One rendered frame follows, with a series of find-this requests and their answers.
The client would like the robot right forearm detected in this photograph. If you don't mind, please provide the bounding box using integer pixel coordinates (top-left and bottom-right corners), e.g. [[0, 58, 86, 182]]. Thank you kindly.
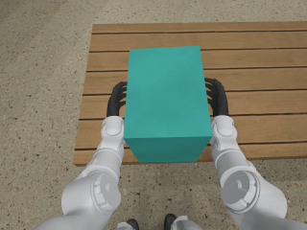
[[209, 115, 264, 189]]

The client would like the robot right upper arm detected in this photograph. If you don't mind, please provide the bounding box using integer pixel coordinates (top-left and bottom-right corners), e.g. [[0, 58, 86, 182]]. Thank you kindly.
[[221, 170, 307, 230]]

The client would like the robot right foot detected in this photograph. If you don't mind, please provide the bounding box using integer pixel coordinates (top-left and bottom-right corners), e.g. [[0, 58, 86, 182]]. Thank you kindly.
[[164, 213, 177, 230]]

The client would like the robot left hand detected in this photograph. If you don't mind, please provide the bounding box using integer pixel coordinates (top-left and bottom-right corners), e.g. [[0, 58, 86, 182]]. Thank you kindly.
[[106, 81, 128, 117]]

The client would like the robot left forearm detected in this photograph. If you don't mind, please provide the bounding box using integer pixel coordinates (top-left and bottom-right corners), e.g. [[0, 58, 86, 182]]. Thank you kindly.
[[61, 116, 126, 211]]

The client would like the robot foot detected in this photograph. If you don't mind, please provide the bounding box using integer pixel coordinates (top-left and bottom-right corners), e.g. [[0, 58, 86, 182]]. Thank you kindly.
[[127, 218, 139, 230], [164, 213, 177, 230]]

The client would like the robot left foot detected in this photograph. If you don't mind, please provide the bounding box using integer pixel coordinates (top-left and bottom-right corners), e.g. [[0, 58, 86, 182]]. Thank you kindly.
[[127, 218, 139, 230]]

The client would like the robot left upper arm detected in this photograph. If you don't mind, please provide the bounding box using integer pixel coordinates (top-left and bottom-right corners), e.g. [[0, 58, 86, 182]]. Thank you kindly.
[[32, 172, 121, 230]]

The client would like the carton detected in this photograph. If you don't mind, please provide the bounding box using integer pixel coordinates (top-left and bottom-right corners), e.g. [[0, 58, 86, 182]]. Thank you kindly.
[[123, 45, 213, 163]]

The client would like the table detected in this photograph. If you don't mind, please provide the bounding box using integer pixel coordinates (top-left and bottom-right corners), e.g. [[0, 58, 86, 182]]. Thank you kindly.
[[72, 21, 307, 167]]

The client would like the robot right hand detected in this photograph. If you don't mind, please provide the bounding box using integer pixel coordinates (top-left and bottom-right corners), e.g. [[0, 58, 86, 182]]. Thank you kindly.
[[204, 78, 229, 118]]

